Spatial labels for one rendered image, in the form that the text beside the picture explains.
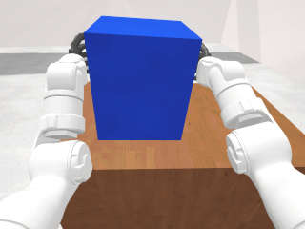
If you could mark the carton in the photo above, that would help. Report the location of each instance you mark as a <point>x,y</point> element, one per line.
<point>141,73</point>

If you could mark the robot right hand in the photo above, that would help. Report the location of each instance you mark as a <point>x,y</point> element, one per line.
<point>205,53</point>

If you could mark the left robot upper arm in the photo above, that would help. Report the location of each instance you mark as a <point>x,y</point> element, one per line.
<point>57,168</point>

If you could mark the left robot forearm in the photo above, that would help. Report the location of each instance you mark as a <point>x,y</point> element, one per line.
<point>63,101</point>

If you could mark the robot left hand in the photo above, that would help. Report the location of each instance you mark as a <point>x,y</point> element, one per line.
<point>77,48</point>

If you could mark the right robot forearm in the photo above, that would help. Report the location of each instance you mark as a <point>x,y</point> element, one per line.
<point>233,92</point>

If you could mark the pedestal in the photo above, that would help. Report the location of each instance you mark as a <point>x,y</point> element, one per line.
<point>172,184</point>

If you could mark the right robot upper arm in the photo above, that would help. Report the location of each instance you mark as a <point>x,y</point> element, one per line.
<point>262,152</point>

